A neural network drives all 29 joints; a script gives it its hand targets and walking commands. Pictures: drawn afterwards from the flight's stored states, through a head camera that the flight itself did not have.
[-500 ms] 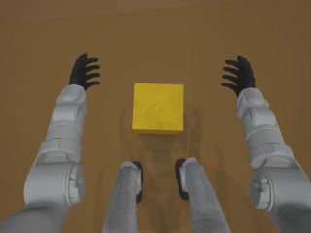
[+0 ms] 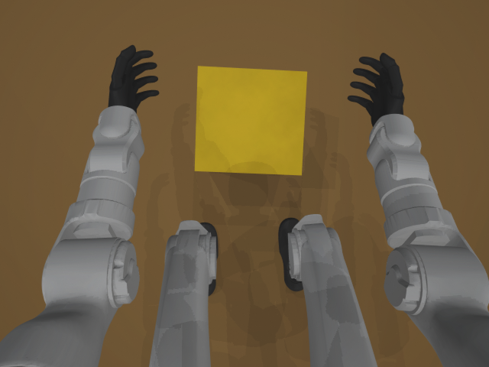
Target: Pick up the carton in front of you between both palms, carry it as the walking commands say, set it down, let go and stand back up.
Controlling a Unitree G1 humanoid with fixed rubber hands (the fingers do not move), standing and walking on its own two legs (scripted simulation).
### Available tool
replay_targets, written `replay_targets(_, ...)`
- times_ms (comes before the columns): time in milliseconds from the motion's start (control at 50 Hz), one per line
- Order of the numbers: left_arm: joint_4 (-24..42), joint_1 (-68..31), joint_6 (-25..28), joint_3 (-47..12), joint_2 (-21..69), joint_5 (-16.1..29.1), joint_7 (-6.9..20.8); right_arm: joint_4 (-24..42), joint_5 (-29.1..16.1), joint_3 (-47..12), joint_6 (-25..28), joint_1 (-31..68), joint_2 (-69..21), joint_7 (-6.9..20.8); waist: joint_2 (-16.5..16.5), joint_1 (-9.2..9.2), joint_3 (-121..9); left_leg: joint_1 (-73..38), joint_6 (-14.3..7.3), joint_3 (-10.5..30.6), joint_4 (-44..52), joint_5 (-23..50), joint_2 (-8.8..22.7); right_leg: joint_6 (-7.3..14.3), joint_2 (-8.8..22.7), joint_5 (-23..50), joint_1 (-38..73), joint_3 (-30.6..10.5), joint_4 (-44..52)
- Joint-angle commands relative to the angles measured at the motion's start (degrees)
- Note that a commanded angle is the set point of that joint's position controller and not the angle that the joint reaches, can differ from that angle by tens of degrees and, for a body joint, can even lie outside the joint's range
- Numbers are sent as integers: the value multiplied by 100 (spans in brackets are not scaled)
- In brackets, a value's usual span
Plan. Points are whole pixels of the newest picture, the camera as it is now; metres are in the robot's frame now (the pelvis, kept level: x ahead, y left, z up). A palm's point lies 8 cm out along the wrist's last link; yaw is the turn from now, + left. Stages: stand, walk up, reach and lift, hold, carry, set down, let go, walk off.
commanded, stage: reach and lift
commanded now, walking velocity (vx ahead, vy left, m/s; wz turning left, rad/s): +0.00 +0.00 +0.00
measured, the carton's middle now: (247, 129) +0.46 +0.00 -0.41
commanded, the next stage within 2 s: none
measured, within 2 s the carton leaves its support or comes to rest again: leaves its support in 1.30 s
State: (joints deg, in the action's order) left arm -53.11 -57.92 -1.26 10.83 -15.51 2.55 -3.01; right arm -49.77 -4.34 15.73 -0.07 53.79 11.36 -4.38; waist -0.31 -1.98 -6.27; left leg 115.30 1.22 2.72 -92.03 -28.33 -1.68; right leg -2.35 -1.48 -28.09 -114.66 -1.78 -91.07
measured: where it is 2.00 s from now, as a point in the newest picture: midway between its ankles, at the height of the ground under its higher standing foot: (249, 269)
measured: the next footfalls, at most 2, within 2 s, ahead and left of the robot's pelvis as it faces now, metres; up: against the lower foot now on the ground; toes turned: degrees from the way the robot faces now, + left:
none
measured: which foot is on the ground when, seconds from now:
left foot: down 0.00-1.00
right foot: down 0.00-1.00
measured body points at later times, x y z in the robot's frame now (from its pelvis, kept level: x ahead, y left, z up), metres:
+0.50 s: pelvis -0.05 +0.00 -0.15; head +0.32 +0.00 +0.10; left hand +0.49 +0.18 -0.35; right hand +0.47 -0.19 -0.34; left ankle +0.07 +0.12 -0.50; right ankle +0.08 -0.13 -0.50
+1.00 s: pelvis -0.04 +0.00 -0.16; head +0.32 +0.00 +0.11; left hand +0.49 +0.15 -0.35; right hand +0.47 -0.18 -0.34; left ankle +0.07 +0.12 -0.50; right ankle +0.08 -0.13 -0.50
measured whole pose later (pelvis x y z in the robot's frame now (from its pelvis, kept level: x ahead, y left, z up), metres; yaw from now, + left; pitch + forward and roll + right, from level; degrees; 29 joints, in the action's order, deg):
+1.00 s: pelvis -0.04 +0.00 -0.16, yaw +0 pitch +40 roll -1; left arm -65.6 -77.0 1.4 -2.2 -19.2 14.4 -6.3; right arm -63.2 -16.0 2.9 2.1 74.0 15.6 -8.2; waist 0.6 -2.3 15.3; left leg 132.0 1.7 2.2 -123.6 -31.1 -1.8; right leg -3.3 -2.7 -30.3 -131.8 -2.1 -122.6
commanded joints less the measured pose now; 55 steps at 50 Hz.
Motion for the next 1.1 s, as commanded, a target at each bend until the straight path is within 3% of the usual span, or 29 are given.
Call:
replay_targets(0,904,-1146,114,-221,-710,312,-87,759,-359,-266,113,847,763,-86,-399,-43,-6285,-3834,144,-304,-236,3255,-181,-151,-247,2939,2576,507,-197)
replay_targets(100,1088,-1532,-8,-339,-949,561,-139,1028,-621,-472,-33,1249,953,-200,-367,-29,-6423,-3394,163,-431,-786,2480,-152,-135,-214,2335,2493,556,-767)
replay_targets(200,396,-1982,-75,-400,-1027,693,-149,483,-653,-496,-135,1817,939,-265,-208,-23,-5215,-2300,138,-468,-1092,1062,-56,-111,-96,1171,1947,511,-1100)
replay_targets(300,-342,-2638,1,-535,-1205,844,-170,-201,-701,-589,-79,2517,1052,-305,-119,-28,-4449,-1709,92,-409,-1485,430,41,-87,16,617,1650,431,-1496)
replay_targets(420,-835,-3221,199,-823,-1392,1094,-204,-760,-916,-814,111,3153,1221,-338,-119,-49,-4322,-1547,75,-354,-1961,543,121,-81,72,754,1647,363,-1989)
replay_targets(500,-635,-3446,300,-1045,-1512,1274,-267,-636,-1096,-961,214,3326,1362,-406,-184,-108,-4886,-1980,74,-363,-2209,913,132,-88,52,1133,1829,426,-2238)
replay_targets(560,-440,-3545,314,-1177,-1331,1247,-282,-786,-1332,-1153,229,3224,1091,-354,-342,-20,-4707,-2014,74,-388,-2293,1157,88,-70,-4,1361,1686,422,-2325)
replay_targets(660,-412,-3103,290,-1087,-1183,1162,-326,-667,-1278,-1086,260,2882,1120,-364,-388,14,-5011,-2416,84,-377,-2407,1666,27,-99,-82,1643,1668,490,-2406)
replay_targets(720,-739,-2859,271,-998,-1047,1068,-311,-811,-1147,-1005,261,2726,1032,-352,-274,11,-4408,-1959,77,-331,-2338,1436,7,-116,-77,1468,1391,459,-2383)
replay_targets(860,-747,-3045,329,-1050,-933,1087,-305,-802,-1047,-1010,308,2886,922,-374,-157,-46,-4143,-1631,61,-323,-2265,1212,-24,-108,-88,1341,1336,421,-2326)
replay_targets(960,-694,-3415,381,-1405,-374,1220,-331,-789,-1202,-1362,335,3246,288,-371,-194,-9,-4161,-1683,31,-327,-2149,1042,-71,-76,-148,1161,1382,410,-2235)
replay_targets(1040,-936,-3554,435,-1379,-56,1063,-395,-1051,-1080,-1331,359,3393,-60,-414,-200,9,-4063,-1656,10,-319,-2079,876,-121,-103,-223,1000,1416,403,-2170)
replay_targets(1080,-823,-4062,454,-1774,1111,1111,-224,-957,-1087,-1685,376,3982,-1183,-230,-229,26,-4068,-1640,-41,-290,-2085,946,-200,-66,-319,1074,1358,422,-2199)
